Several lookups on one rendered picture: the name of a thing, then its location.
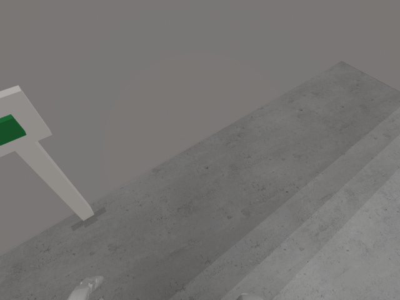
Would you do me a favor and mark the button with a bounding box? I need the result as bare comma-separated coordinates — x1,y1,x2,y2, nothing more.
0,114,26,146

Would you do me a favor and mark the panel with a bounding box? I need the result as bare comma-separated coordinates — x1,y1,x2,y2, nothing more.
0,85,94,221

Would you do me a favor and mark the left robot hand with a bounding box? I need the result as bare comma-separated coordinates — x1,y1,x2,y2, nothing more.
67,276,104,300

